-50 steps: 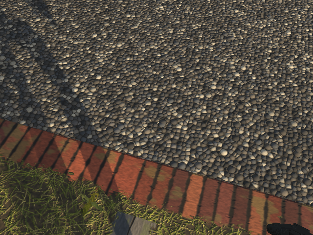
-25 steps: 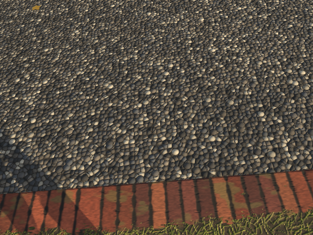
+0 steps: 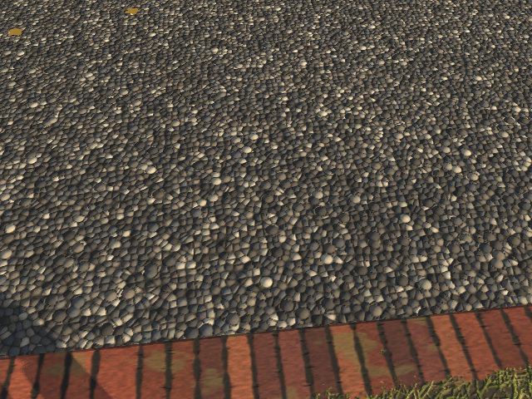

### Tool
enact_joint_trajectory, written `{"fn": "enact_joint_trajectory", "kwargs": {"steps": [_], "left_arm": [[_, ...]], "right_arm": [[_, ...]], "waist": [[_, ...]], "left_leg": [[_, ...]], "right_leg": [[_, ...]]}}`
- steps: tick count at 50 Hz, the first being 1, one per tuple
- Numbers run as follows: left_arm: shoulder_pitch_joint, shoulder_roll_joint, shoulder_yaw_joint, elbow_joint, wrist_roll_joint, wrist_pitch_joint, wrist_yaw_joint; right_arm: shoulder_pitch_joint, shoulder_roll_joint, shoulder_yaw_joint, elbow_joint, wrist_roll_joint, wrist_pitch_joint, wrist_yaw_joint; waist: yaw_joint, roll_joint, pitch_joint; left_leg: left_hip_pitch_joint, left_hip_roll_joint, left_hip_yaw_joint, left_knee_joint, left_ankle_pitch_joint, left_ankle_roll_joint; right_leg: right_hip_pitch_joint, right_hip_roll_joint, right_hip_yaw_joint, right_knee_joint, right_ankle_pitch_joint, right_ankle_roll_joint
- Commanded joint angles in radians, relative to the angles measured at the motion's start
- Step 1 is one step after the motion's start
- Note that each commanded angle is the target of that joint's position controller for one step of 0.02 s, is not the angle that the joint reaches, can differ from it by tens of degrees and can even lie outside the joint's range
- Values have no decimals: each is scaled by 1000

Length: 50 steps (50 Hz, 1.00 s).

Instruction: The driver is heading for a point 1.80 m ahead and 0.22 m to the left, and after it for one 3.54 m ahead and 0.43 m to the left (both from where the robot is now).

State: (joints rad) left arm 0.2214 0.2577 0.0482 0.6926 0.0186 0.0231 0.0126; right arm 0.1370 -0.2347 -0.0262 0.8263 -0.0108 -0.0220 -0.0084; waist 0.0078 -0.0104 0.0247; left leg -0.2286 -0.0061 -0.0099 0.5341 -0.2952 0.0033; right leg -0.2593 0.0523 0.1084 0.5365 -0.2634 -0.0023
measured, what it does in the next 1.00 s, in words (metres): shifts its weight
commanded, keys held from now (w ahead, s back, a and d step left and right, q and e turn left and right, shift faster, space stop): no key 0.72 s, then w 0.28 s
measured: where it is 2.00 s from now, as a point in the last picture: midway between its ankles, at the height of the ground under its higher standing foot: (286, 369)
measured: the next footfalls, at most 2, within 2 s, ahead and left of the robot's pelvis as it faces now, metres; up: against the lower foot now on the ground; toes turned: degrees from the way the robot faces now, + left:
right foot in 1.02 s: +0.10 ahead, -0.14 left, +0.00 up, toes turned +0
left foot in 1.50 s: +0.47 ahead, +0.10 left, +0.00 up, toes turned +2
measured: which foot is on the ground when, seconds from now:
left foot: down 0.00-1.00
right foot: down 0.00-0.78, up 0.80-1.00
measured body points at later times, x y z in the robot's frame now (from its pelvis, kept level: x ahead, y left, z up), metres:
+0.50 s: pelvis +0.00 +0.01 +0.00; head +0.01 +0.01 +0.45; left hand +0.11 +0.26 -0.12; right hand +0.10 -0.25 -0.13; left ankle -0.01 +0.12 -0.73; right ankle +0.01 -0.12 -0.73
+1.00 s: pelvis +0.05 -0.02 +0.01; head +0.05 -0.03 +0.45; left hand +0.13 +0.26 -0.11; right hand +0.06 -0.29 -0.15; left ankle -0.01 +0.12 -0.73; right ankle +0.05 -0.13 -0.73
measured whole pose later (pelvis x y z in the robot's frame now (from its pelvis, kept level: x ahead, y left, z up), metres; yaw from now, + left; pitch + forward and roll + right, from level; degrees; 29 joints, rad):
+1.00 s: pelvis +0.05 -0.02 +0.01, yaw +0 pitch +0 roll +0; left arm 0.26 0.25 0.06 0.90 -0.03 -0.08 0.01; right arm 0.30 -0.29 -0.05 1.04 0.03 -0.04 -0.02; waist -0.03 0.04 0.00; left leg -0.12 0.02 -0.02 0.43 -0.32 0.01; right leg -0.28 -0.01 -0.03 0.57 -0.31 -0.03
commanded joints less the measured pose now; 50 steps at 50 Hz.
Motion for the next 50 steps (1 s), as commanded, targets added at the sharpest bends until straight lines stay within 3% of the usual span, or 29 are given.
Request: {"fn": "enact_joint_trajectory", "kwargs": {"steps": [1, 20, 36, 37, 38, 39, 41, 42, 43, 44, 46, 48, 50], "left_arm": [[-19, 92, 27, -65, -1, -21, 5], [31, 75, 26, -10, -4, -23, 26], [45, 68, 24, 108, -10, -26, 37], [62, 57, 21, 127, -10, -25, 37], [64, 56, 22, 137, -15, -25, 38], [54, 60, 24, 135, -20, -28, 39], [-8, 49, 18, 109, -34, -55, 33], [-39, 54, 17, 100, -42, -72, 27], [-50, 63, 21, 101, -44, -85, 20], [-45, 67, 23, 106, -45, -95, 13], [-42, 66, 22, 116, -48, -111, 0], [19, 45, 23, 160, -45, -120, -8], [164, 54, 40, 233, -46, -111, -7]], "right_arm": [[-21, -128, -26, -53, 2, -7, -5], [-9, -114, -10, 66, 6, -10, -1], [17, -117, -3, 170, 8, -7, -8], [37, -110, -1, 184, 8, -6, -9], [47, -129, -8, 189, 15, -2, -12], [63, -161, -19, 191, 24, 1, -16], [116, -220, -38, 196, 29, -6, -21], [115, -233, -46, 190, 28, -15, -24], [114, -225, -47, 184, 23, -26, -24], [112, -213, -47, 176, 24, -34, -21], [88, -204, -47, 159, 42, -38, -16], [50, -216, -50, 148, 53, -30, -11], [70, -186, -42, 149, 46, -24, -5]], "waist": [[-14, 5, -48], [-12, 11, -24], [-21, 9, -3], [-22, 18, -25], [-26, 44, -9], [-36, 86, 24], [-62, 182, 99], [-68, 183, 141], [-69, 169, 148], [-65, 153, 134], [-47, 132, 99], [2, 123, 52], [56, 80, 0]], "left_leg": [[9, 79, -80, -94, 102, 45], [-14, 52, -64, -115, 84, 33], [-7, 45, -67, -151, 77, 42], [1, 39, -64, -166, -28, 46], [-5, 38, -78, -182, -190, 65], [-13, 71, -136, -216, -364, 100], [4, 263, -398, -360, -583, 213], [-16, 335, -490, -403, -558, 258], [9, 358, -515, -411, -489, 274], [55, 360, -501, -407, -418, 271], [82, 303, -378, -390, -277, 223], [-26, 209, -217, -337, -160, 181], [-144, 147, -142, -213, -132, 152]], "right_leg": [[14, -62, 58, -64, 168, -22], [68, -65, 50, -72, 195, -11], [83, -59, 28, -97, 199, 5], [91, -44, 11, -95, 108, 5], [56, -12, -24, -62, -54, 0], [-17, 15, -58, -6, -202, -6], [-180, -2, -109, 166, -205, -12], [-231, -51, -85, 237, -173, -19], [-281, -81, -65, 298, -196, -25], [-318, -104, -57, 320, -228, -33], [-255, -119, -81, 191, -203, -43], [-1, -65, -162, -2, -27, -36], [244, -7, -202, -61, 53, -21]]}}
Over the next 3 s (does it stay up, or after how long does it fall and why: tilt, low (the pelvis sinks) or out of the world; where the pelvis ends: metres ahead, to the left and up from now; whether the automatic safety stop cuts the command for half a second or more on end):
stays up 1.14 0.02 0.01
